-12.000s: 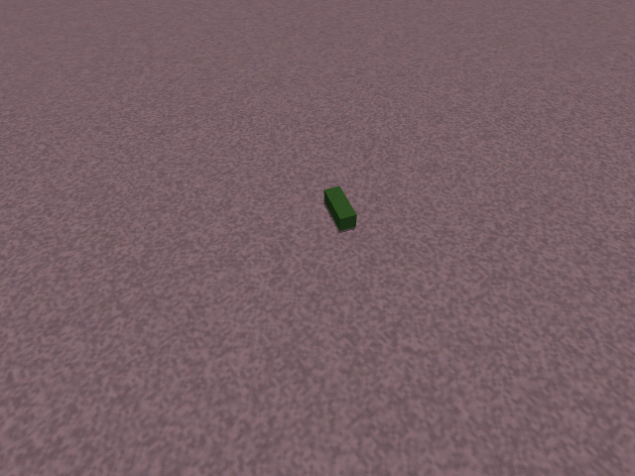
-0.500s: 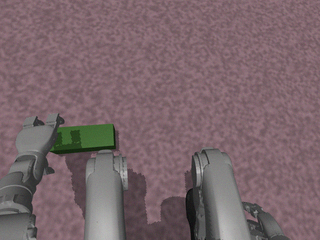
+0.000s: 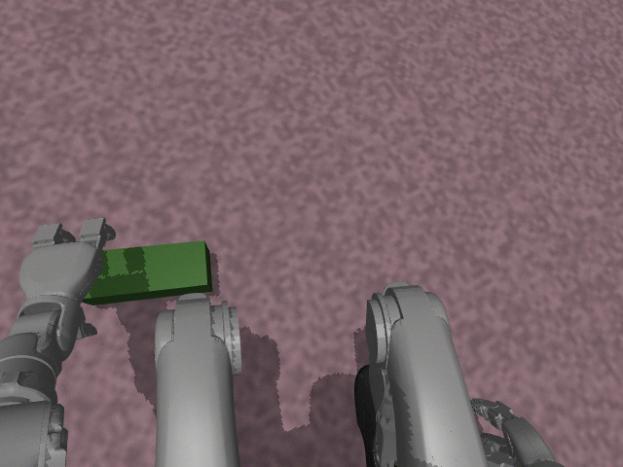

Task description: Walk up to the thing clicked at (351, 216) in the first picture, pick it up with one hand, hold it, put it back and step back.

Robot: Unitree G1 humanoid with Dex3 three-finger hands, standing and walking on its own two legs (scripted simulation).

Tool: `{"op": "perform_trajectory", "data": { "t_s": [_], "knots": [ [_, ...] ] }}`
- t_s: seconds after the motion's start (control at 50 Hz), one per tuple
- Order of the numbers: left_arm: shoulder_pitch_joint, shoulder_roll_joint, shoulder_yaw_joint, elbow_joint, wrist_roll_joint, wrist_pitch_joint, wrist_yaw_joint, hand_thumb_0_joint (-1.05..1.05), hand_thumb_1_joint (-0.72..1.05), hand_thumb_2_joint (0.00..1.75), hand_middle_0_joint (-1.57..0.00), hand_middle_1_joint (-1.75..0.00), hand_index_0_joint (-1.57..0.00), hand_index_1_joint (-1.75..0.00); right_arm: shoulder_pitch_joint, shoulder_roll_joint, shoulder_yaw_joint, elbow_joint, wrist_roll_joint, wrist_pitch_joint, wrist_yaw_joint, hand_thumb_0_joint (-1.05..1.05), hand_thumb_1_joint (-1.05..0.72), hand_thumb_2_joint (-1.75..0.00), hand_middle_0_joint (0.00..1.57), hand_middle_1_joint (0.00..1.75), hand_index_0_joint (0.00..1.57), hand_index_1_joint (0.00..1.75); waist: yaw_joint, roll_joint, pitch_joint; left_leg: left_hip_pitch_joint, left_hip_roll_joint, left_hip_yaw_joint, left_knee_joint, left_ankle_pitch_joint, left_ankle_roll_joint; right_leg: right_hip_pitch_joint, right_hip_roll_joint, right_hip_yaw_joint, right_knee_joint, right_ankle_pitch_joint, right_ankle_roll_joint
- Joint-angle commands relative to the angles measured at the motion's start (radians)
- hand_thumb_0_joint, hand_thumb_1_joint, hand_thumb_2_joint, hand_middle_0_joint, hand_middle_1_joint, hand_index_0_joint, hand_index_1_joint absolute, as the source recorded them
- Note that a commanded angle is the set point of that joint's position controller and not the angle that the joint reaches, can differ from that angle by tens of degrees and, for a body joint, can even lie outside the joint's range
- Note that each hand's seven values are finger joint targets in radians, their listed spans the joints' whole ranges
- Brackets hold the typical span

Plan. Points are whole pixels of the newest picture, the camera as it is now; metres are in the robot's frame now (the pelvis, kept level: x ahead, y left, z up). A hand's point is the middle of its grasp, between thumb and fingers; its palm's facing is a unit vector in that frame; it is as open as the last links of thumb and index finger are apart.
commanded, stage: rise first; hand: left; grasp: from above
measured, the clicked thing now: (148, 273) +0.40 +0.27 -0.29
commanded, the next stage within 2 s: approach in 0.10 s
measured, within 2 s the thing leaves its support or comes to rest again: neither
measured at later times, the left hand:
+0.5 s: hand (130, 271) +0.38 +0.26 -0.19, palm faces -0.43 -0.06 -0.90, open 14.1 cm
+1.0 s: hand (107, 286) +0.36 +0.29 -0.18, palm faces -0.53 -0.09 -0.84, open 14.3 cm
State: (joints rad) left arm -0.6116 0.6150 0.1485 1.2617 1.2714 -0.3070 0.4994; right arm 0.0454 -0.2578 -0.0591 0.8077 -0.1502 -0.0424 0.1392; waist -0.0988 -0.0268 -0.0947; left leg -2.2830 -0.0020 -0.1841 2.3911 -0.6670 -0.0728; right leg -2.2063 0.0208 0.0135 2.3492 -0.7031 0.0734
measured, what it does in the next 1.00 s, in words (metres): stands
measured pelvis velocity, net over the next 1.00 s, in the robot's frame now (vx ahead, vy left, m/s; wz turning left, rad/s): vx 0.00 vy -0.01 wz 0.00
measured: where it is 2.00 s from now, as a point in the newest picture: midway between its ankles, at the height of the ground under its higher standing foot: (298, 457)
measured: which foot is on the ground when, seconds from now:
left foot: down 0.00-1.00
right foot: down 0.00-1.00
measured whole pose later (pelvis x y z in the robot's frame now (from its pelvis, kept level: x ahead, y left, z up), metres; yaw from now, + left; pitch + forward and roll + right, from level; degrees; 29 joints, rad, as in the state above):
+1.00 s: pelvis +0.00 -0.01 +0.00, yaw +0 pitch +32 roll -4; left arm -0.69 0.61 0.07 1.35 1.21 -0.31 0.43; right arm 0.10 -0.27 -0.03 0.83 -0.16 -0.07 0.17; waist -0.12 -0.01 -0.07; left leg -2.28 0.00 -0.20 2.40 -0.67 -0.07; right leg -2.22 0.03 0.00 2.36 -0.69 0.06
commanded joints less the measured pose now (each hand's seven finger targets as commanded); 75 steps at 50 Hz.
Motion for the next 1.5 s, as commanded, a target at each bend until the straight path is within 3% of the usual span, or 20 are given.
{"op": "perform_trajectory", "data": {
  "t_s": [0.0,0.2,0.4,0.54,0.7,0.78,0.8,0.84,0.88,0.94,0.98,1.04,1.1,1.16,1.2,1.26,1.32,1.38,1.42,1.48],
  "knots": [
    [-0.222,0.26,0.045,-0.099,-0.015,0.001,0.043,0.0,-0.53,1.0,-0.07,-1.02,-0.08,-1.01,0.131,-0.218,-0.067,-0.042,-0.003,-0.016,-0.013,0.0,-0.9,-0.9,0.2,0.3,0.2,0.3,0.003,0.197,-0.599,0.487,-0.013,0.171,-0.246,0.081,0.095,0.25,0.017,-0.14,-0.261,0.136,-0.094],
    [-0.235,0.256,0.05,-0.046,-0.009,-0.007,0.053,0.0,-0.55,1.01,-0.06,-1.01,-0.06,-1.01,0.135,-0.218,-0.061,-0.027,-0.021,-0.019,-0.007,0.0,-0.9,-0.89,0.2,0.3,0.2,0.3,-0.009,0.172,-0.596,0.454,-0.015,0.172,-0.218,0.088,0.098,0.273,0.019,-0.136,-0.254,0.15,-0.093],
    [-0.417,0.127,-0.074,0.017,0.015,0.013,0.117,0.0,-0.54,1.0,-0.06,-1.04,-0.07,-1.03,0.16,-0.231,-0.05,0.008,-0.03,-0.043,-0.002,0.0,-0.9,-0.89,0.2,0.3,0.2,0.3,-0.096,0.212,-0.582,0.483,-0.008,0.157,-0.218,0.08,0.089,0.188,0.021,-0.157,-0.237,0.15,-0.092],
    [-0.434,0.187,-0.008,0.06,0.023,0.13,0.177,0.0,-0.59,1.04,-0.06,-1.02,-0.05,-1.03,0.153,-0.226,-0.036,-0.017,-0.034,-0.049,0.014,0.0,-0.91,-0.9,0.2,0.3,0.2,0.3,-0.074,0.263,-0.651,0.492,-0.01,0.185,-0.231,0.101,0.091,0.256,0.017,-0.138,-0.248,0.191,-0.098],
    [-0.33,0.231,0.011,0.105,-0.049,0.202,0.071,0.0,-0.6,1.04,-0.06,-1.0,-0.05,-1.02,0.152,-0.216,-0.015,-0.032,-0.009,-0.05,0.021,0.0,-0.91,-0.9,0.2,0.3,0.2,0.3,-0.044,0.165,-0.608,0.379,-0.014,0.189,-0.218,0.084,0.116,0.345,0.024,-0.123,-0.268,0.184,-0.09],
    [-0.242,0.221,0.01,0.048,-0.098,0.15,-0.023,0.0,-0.61,1.05,-0.06,-1.0,-0.05,-1.02,0.153,-0.211,-0.03,-0.04,-0.002,-0.044,0.02,0.0,-0.91,-0.9,0.2,0.3,0.2,0.3,-0.021,0.106,-0.599,0.354,-0.016,0.183,-0.219,0.088,0.118,0.394,0.027,-0.123,-0.281,0.179,-0.084],
    [-0.266,0.233,0.017,0.01,-0.099,0.124,-0.039,0.0,-0.6,1.04,-0.07,-1.01,-0.06,-1.02,0.173,-0.22,-0.037,-0.038,-0.002,-0.045,0.019,0.0,-0.91,-0.9,0.2,0.3,0.2,0.3,-0.032,0.101,-0.601,0.358,-0.015,0.18,-0.21,0.101,0.117,0.393,0.025,-0.125,-0.277,0.196,-0.083],
    [-0.29,0.158,-0.048,-0.018,-0.097,0.075,-0.07,0.0,-0.59,1.02,-0.07,-1.03,-0.06,-1.03,0.191,-0.218,-0.041,-0.033,-0.007,-0.042,0.025,0.0,-0.91,-0.9,0.2,0.3,0.2,0.3,-0.057,0.112,-0.59,0.358,-0.017,0.178,-0.202,0.112,0.113,0.397,0.026,-0.123,-0.277,0.217,-0.083],
    [-0.339,0.142,-0.068,-0.055,-0.104,0.017,-0.072,0.0,-0.57,1.0,-0.08,-1.02,-0.08,-1.02,0.197,-0.223,-0.05,-0.03,0.004,-0.041,0.022,0.0,-0.91,-0.9,0.2,0.3,0.2,0.3,-0.072,0.091,-0.561,0.348,-0.017,0.164,-0.202,0.053,0.109,0.342,0.028,-0.125,-0.291,0.14,-0.088],
    [-0.366,0.169,-0.056,-0.063,-0.063,-0.054,-0.024,0.0,-0.55,0.99,-0.1,-1.0,-0.09,-1.0,0.206,-0.233,-0.043,-0.022,-0.005,-0.039,0.015,0.0,-0.9,-0.9,0.2,0.3,0.2,0.3,-0.064,0.145,-0.586,0.406,-0.013,0.151,-0.192,0.069,0.093,0.308,0.031,-0.135,-0.267,0.142,-0.098],
    [-0.391,0.136,-0.081,0.008,-0.031,-0.08,0.027,0.0,-0.52,0.97,-0.1,-1.01,-0.11,-1.0,0.196,-0.234,-0.037,-0.018,-0.019,-0.042,0.018,0.0,-0.9,-0.9,0.2,0.3,0.2,0.3,-0.1,0.124,-0.529,0.395,-0.007,0.145,-0.18,0.048,0.091,0.262,0.036,-0.142,-0.263,0.121,-0.094],
    [-0.437,0.188,-0.043,0.07,0.029,-0.094,0.13,0.0,-0.53,0.98,-0.07,-1.04,-0.08,-1.03,0.187,-0.245,-0.027,0.003,-0.038,-0.046,0.012,0.0,-0.9,-0.9,0.2,0.3,0.2,0.3,-0.098,0.16,-0.546,0.419,-0.007,0.146,-0.175,0.069,0.089,0.232,0.033,-0.145,-0.234,0.13,-0.098],
    [-0.486,0.202,-0.03,0.114,0.083,-0.055,0.231,0.0,-0.52,0.97,-0.06,-1.05,-0.08,-1.03,0.152,-0.253,-0.03,0.042,-0.076,-0.053,0.013,0.0,-0.9,-0.9,0.2,0.3,0.2,0.3,-0.103,0.235,-0.568,0.464,-0.013,0.155,-0.192,0.067,0.085,0.194,0.028,-0.156,-0.201,0.11,-0.095],
    [-0.527,0.231,-0.003,0.144,0.092,0.017,0.29,0.0,-0.54,0.99,-0.06,-1.04,-0.07,-1.03,0.121,-0.264,-0.033,0.059,-0.101,-0.069,0.026,0.0,-0.9,-0.9,0.2,0.3,0.2,0.3,-0.116,0.296,-0.591,0.488,-0.017,0.159,-0.193,0.064,0.084,0.182,0.02,-0.161,-0.193,0.12,-0.088],
    [-0.525,0.231,-0.005,0.189,0.082,0.075,0.3,0.0,-0.56,0.99,-0.06,-0.99,-0.05,-0.99,0.101,-0.259,-0.025,0.055,-0.109,-0.072,0.033,0.0,-0.9,-0.9,0.2,0.3,0.2,0.3,-0.114,0.311,-0.591,0.478,-0.017,0.172,-0.187,0.066,0.079,0.179,0.016,-0.155,-0.199,0.13,-0.088],
    [-0.549,0.208,-0.041,0.292,0.056,0.133,0.271,0.0,-0.56,1.01,-0.06,-0.97,-0.05,-0.98,0.097,-0.26,0.001,0.051,-0.116,-0.089,0.056,0.0,-0.9,-0.9,0.2,0.3,0.2,0.3,-0.153,0.286,-0.559,0.441,-0.016,0.173,-0.151,0.062,0.086,0.177,0.019,-0.155,-0.195,0.166,-0.087],
    [-0.454,0.22,-0.015,0.367,0.01,0.163,0.233,0.0,-0.56,1.01,-0.06,-0.98,-0.05,-0.99,0.097,-0.255,0.018,0.044,-0.115,-0.099,0.071,0.0,-0.9,-0.9,0.2,0.3,0.2,0.3,-0.12,0.249,-0.534,0.399,-0.019,0.166,-0.154,0.05,0.094,0.204,0.023,-0.162,-0.195,0.156,-0.09],
    [-0.399,0.27,0.033,0.315,-0.027,0.159,0.181,0.0,-0.56,1.0,-0.06,-0.99,-0.05,-1.0,0.115,-0.263,0.023,0.026,-0.115,-0.105,0.082,0.0,-0.9,-0.9,0.2,0.3,0.2,0.3,-0.095,0.241,-0.596,0.414,-0.018,0.164,-0.138,0.13,0.097,0.281,0.03,-0.17,-0.175,0.235,-0.087],
    [-0.39,0.223,-0.006,0.325,-0.041,0.147,0.142,0.0,-0.55,0.99,-0.06,-1.0,-0.05,-1.0,0.125,-0.247,0.033,0.018,-0.117,-0.107,0.092,0.0,-0.9,-0.9,0.2,0.3,0.2,0.3,-0.114,0.204,-0.572,0.377,-0.018,0.164,-0.117,0.138,0.102,0.301,0.033,-0.167,-0.17,0.252,-0.082],
    [-0.397,0.274,0.037,0.273,-0.06,0.098,0.117,0.0,-0.57,1.0,-0.06,-0.99,-0.05,-1.0,0.153,-0.261,0.029,0.016,-0.112,-0.103,0.093,0.0,-0.9,-0.9,0.2,0.3,0.2,0.3,-0.12,0.174,-0.574,0.349,-0.013,0.151,-0.102,0.145,0.104,0.334,0.038,-0.169,-0.172,0.263,-0.079]
  ]
}}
